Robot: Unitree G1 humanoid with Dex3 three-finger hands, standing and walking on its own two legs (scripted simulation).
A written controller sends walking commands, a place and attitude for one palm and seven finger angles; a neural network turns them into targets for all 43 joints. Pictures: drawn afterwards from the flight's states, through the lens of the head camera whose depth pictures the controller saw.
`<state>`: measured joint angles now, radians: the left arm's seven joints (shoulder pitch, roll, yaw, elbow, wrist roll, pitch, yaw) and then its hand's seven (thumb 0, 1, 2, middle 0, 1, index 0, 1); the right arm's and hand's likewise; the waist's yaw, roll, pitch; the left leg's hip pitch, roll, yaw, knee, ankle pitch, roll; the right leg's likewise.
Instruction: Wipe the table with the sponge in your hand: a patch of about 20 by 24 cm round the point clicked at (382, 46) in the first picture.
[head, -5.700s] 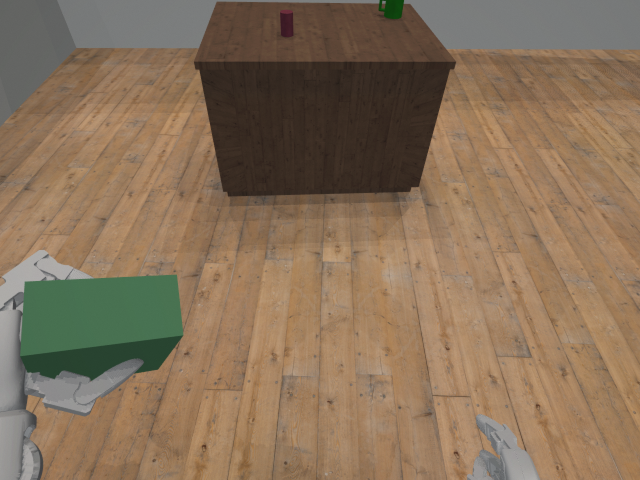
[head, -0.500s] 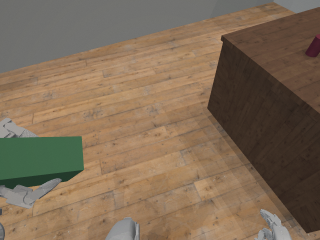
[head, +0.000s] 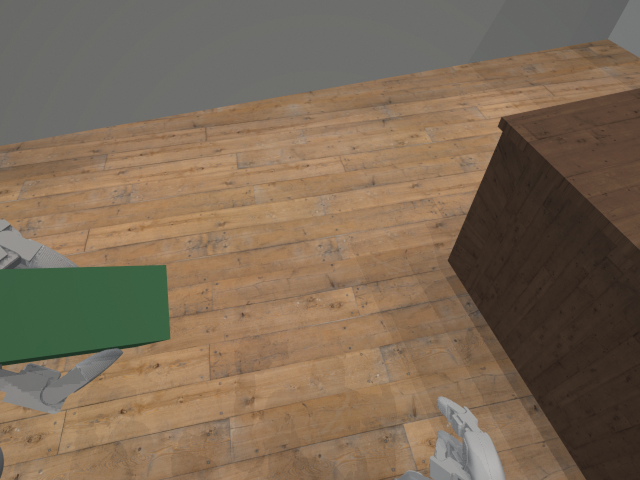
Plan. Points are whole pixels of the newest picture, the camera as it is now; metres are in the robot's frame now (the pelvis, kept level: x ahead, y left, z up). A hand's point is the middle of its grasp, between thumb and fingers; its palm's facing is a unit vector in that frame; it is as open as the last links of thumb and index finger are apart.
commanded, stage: turn to face it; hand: left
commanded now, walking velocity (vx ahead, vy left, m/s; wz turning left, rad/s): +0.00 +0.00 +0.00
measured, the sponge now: (100, 316) +0.21 +0.21 +0.18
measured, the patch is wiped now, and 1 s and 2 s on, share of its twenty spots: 0.00 0.00 0.00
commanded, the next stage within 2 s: none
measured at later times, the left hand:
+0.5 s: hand (169, 218) +0.33 +0.19 +0.18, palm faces +0.27 -0.86 -0.44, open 9.9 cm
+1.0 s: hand (355, 256) +0.30 +0.00 +0.16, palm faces -0.10 -0.80 -0.60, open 9.9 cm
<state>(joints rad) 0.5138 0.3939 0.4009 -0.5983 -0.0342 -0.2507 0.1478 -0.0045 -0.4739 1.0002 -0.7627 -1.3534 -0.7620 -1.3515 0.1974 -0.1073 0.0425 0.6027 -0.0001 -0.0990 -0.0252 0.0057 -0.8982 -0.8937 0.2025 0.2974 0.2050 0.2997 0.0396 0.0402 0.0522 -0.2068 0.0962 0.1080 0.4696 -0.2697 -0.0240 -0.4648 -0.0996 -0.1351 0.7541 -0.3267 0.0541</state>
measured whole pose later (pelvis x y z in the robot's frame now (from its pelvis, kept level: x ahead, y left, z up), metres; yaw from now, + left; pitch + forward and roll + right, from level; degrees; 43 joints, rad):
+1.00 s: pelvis +0.00 -0.09 -0.01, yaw -29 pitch +0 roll +3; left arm 0.54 0.41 0.41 -0.58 -0.06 -0.17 0.14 0.00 -0.47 1.00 -0.76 -1.36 -0.76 -1.35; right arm 0.13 -0.25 -0.02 0.57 0.02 0.01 0.00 0.01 -0.90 -0.89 0.20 0.30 0.20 0.30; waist -0.02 0.05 0.17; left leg -0.51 0.12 0.07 1.22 -0.48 -0.11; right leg -0.35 0.02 -0.08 0.60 -0.27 -0.11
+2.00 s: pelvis -0.26 -0.15 -0.01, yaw -62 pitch +0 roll +3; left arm 0.55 0.43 0.43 -0.59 -0.07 -0.23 0.13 0.00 -0.47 1.00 -0.76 -1.35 -0.76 -1.35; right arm 0.14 -0.27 -0.05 0.55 0.00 0.06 0.01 0.01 -0.91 -0.89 0.19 0.30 0.20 0.30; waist -0.03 0.00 0.12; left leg -0.46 0.01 0.02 1.05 -0.46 -0.09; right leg -0.41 0.11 0.07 0.49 -0.07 -0.10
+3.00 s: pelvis -0.39 -0.09 -0.01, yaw -88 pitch +0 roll +0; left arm 0.53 0.37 0.39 -0.48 -0.01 -0.20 0.15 0.00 -0.47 1.00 -0.76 -1.35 -0.76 -1.35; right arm 0.24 -0.22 -0.02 0.59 0.01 -0.02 -0.04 0.01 -0.91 -0.90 0.19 0.30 0.20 0.30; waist -0.01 -0.01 -0.02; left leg -0.22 0.04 0.04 0.54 -0.31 0.01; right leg -0.45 0.05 -0.02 0.86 -0.39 0.01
